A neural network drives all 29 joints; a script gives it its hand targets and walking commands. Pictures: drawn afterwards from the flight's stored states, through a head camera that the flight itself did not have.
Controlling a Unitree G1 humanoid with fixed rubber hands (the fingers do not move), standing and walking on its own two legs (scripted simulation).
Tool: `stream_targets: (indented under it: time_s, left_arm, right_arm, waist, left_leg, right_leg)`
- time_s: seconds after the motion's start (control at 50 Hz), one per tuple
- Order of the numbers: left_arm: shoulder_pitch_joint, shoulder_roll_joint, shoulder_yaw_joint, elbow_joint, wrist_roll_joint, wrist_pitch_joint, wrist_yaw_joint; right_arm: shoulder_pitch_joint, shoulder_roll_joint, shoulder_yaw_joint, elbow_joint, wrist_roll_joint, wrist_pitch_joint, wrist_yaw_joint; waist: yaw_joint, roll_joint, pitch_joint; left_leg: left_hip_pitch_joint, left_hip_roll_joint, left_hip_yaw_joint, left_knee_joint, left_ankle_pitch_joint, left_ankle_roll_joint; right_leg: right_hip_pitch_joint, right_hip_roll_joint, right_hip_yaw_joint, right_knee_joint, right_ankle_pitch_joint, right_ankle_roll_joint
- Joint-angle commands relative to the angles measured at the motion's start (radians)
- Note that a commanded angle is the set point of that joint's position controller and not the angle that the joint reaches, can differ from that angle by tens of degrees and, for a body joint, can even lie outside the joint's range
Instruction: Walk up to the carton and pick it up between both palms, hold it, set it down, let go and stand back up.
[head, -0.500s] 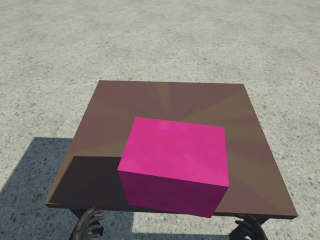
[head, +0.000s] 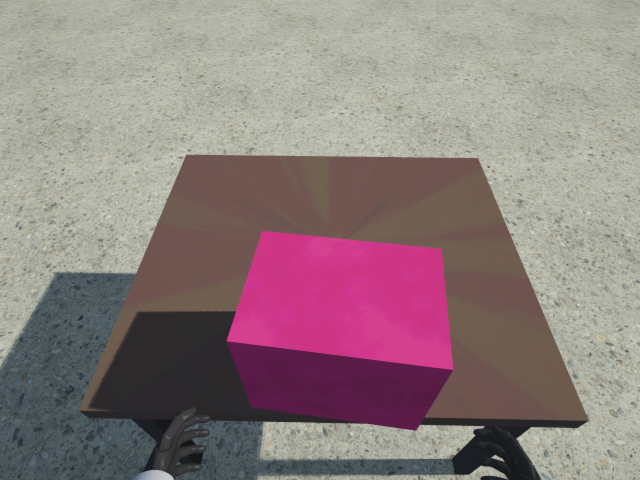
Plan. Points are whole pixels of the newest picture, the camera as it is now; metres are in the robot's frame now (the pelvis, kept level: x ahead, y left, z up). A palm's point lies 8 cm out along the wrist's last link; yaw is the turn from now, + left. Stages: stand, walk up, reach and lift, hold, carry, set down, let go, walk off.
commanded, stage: let go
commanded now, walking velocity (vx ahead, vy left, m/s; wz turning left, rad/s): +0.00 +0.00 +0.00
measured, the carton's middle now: (340, 332) +0.37 +0.00 -0.09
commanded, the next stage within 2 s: stand in 0.20 s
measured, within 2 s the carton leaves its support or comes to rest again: neither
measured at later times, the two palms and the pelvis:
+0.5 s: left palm out of the picture +0.07 +0.27 -0.10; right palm out of the picture +0.08 -0.25 -0.11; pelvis -0.02 +0.01 -0.01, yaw +1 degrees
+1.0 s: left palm out of the picture -0.06 +0.27 -0.12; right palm out of the picture -0.02 -0.25 -0.13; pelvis -0.07 +0.01 -0.01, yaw +2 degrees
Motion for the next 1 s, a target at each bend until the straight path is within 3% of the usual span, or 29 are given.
stream_targets:
  time_s: [0.0,0.06,0.18,0.2,0.24,0.28,0.38,0.78,0.88,0.98]
  left_arm:
    - [-0.063,0.085,0.026,-0.120,0.010,-0.018,0.003]
    - [-0.071,0.081,0.025,-0.121,0.013,-0.013,0.006]
    - [-0.089,0.090,0.021,-0.143,-0.002,-0.018,0.012]
    - [0.072,0.154,0.057,0.003,0.037,-0.108,0.021]
    - [0.082,0.171,0.055,0.029,0.012,-0.143,0.013]
    - [0.061,0.157,0.044,0.028,0.014,-0.170,0.011]
    - [0.078,0.155,0.026,0.067,0.011,-0.175,0.010]
    - [0.235,0.200,0.006,0.200,0.010,-0.163,0.010]
    - [0.260,0.204,0.010,0.219,0.012,-0.157,0.010]
    - [0.269,0.206,0.012,0.224,0.010,-0.159,0.011]
  right_arm:
    - [-0.062,-0.101,-0.036,-0.123,0.006,-0.026,-0.004]
    - [-0.061,-0.104,-0.037,-0.127,0.011,-0.013,-0.001]
    - [-0.059,-0.102,-0.049,-0.172,-0.003,-0.003,0.000]
    - [0.041,-0.216,-0.035,-0.091,0.025,0.112,-0.035]
    - [0.056,-0.202,-0.028,-0.120,0.028,0.172,-0.040]
    - [0.056,-0.203,-0.023,-0.120,0.026,0.186,-0.040]
    - [0.067,-0.199,-0.010,-0.099,0.019,0.198,-0.030]
    - [0.164,-0.236,0.015,-0.031,0.022,0.220,-0.021]
    - [0.197,-0.233,0.010,-0.016,0.015,0.230,-0.022]
    - [0.215,-0.221,0.009,-0.009,0.014,0.229,-0.023]
  waist:
    - [0.008,0.022,-0.100]
    - [0.008,0.038,-0.091]
    - [0.005,0.011,-0.099]
    - [0.036,0.093,-0.204]
    - [0.009,0.031,-0.185]
    - [0.001,0.006,-0.233]
    - [-0.002,-0.019,-0.101]
    - [0.006,0.029,-0.008]
    - [-0.004,0.013,0.050]
    - [-0.009,-0.015,0.001]
  left_leg:
    - [-0.033,-0.049,0.088,-0.025,0.291,-0.021]
    - [-0.038,-0.046,0.089,-0.027,0.280,-0.024]
    - [-0.068,-0.044,0.095,-0.025,0.235,-0.014]
    - [-0.145,0.029,-0.025,0.082,0.396,0.026]
    - [-0.098,0.052,-0.045,0.057,0.311,0.038]
    - [-0.043,0.059,-0.048,0.074,0.377,0.041]
    - [-0.128,0.051,-0.069,0.030,0.206,0.039]
    - [-0.316,0.028,-0.119,-0.060,-0.217,0.046]
    - [-0.334,0.017,-0.122,-0.045,-0.274,0.043]
    - [-0.295,0.006,-0.108,-0.004,-0.221,0.040]
  right_leg:
    - [0.067,0.020,-0.062,-0.027,0.200,-0.030]
    - [0.066,0.023,-0.063,-0.027,0.165,-0.037]
    - [0.060,0.021,-0.056,-0.013,0.136,-0.033]
    - [0.022,-0.068,0.018,0.084,0.311,-0.021]
    - [-0.002,-0.100,0.039,0.060,0.293,-0.008]
    - [-0.017,-0.104,0.046,0.072,0.356,-0.010]
    - [-0.081,-0.103,0.049,0.043,0.243,-0.006]
    - [-0.135,-0.079,0.061,0.029,-0.142,0.008]
    - [-0.219,-0.074,0.078,0.009,-0.246,0.010]
    - [-0.232,-0.081,0.095,0.001,-0.253,-0.001]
